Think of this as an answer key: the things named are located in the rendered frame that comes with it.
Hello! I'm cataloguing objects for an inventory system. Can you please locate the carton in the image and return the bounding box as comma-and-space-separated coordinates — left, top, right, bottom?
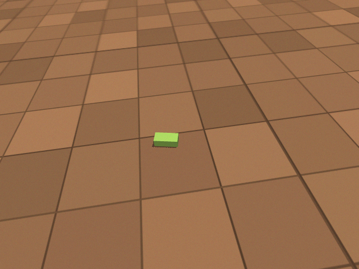
154, 132, 179, 147

